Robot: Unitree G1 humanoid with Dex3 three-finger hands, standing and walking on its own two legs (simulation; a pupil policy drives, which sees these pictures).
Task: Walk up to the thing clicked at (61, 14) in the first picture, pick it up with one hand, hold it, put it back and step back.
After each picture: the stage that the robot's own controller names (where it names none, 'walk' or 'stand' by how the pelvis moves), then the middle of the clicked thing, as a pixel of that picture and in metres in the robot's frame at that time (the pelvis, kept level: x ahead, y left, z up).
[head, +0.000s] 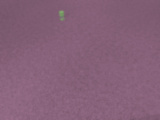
stand; (61, 15) +2.00 +0.31 -0.72
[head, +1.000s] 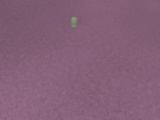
walk; (73, 22) +1.87 +0.14 -0.71
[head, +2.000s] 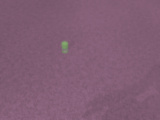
walk; (64, 47) +1.26 +0.17 -0.71
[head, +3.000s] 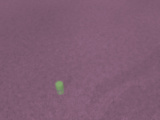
walk; (59, 87) +0.80 +0.21 -0.70
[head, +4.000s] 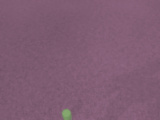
walk; (67, 116) +0.52 +0.19 -0.70
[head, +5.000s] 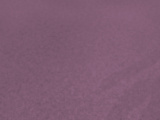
stand; out of the picture +0.38 +0.15 -0.71
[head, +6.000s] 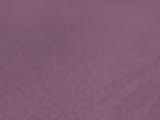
stand; out of the picture +0.39 +0.16 -0.72
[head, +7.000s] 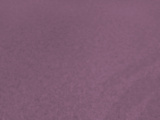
stand; out of the picture +0.38 +0.17 -0.72
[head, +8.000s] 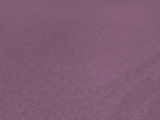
stand; out of the picture +0.38 +0.17 -0.73
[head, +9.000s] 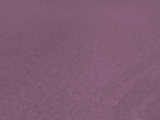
stand; out of the picture +0.37 +0.18 -0.73
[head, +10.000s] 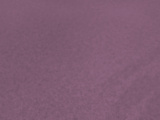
go down; out of the picture +0.37 +0.17 -0.72
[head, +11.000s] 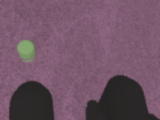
go down; (26, 51) +0.48 +0.18 -0.31
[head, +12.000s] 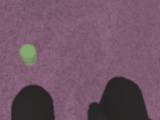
close in; (29, 55) +0.48 +0.17 -0.31
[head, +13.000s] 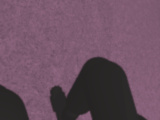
close in; out of the picture +0.47 +0.23 -0.24
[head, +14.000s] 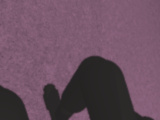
close; out of the picture +0.46 +0.24 -0.24
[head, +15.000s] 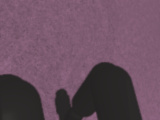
lift; out of the picture +0.41 +0.22 -0.22
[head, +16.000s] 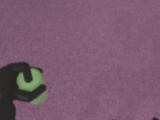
lift; (33, 87) +0.33 +0.17 -0.01
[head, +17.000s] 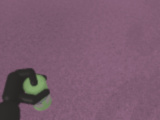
hold; (38, 93) +0.32 +0.16 +0.01
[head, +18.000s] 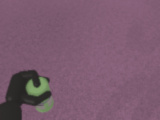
hold; (41, 95) +0.32 +0.16 -0.01
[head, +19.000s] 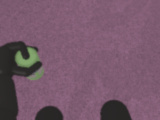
crouch; (31, 64) +0.42 +0.17 -0.08
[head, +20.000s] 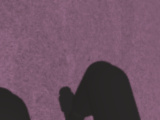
lower; out of the picture +0.47 +0.23 -0.21
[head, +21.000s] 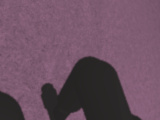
lower; out of the picture +0.46 +0.26 -0.25
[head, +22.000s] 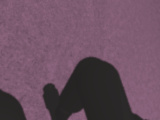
lower; out of the picture +0.46 +0.25 -0.25
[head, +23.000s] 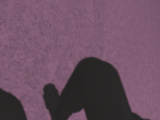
lower; out of the picture +0.46 +0.25 -0.25
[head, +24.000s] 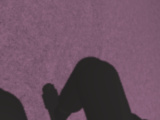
rest; out of the picture +0.46 +0.25 -0.25
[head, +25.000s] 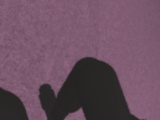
open; out of the picture +0.45 +0.24 -0.26
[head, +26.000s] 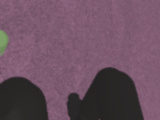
stand; out of the picture +0.45 +0.21 -0.26
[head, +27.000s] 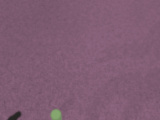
stand; (56, 116) +0.39 +0.15 -0.61
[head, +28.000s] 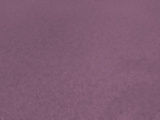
stand; out of the picture +0.38 +0.16 -0.67
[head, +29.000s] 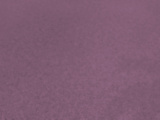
stand; out of the picture +0.38 +0.15 -0.67
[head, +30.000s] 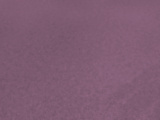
stand; out of the picture +0.39 +0.15 -0.72
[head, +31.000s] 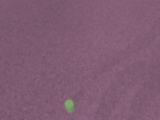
walk; (69, 106) +0.48 +0.12 -0.70
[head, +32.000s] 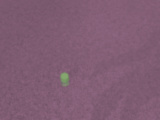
walk; (64, 79) +0.71 +0.14 -0.69
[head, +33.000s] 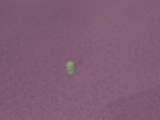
stand; (70, 67) +1.02 +0.20 -0.70
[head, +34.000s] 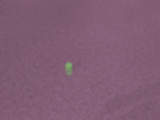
stand; (68, 68) +1.03 +0.16 -0.72
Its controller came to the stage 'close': yes
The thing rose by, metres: 0.72
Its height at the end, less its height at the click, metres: +0.00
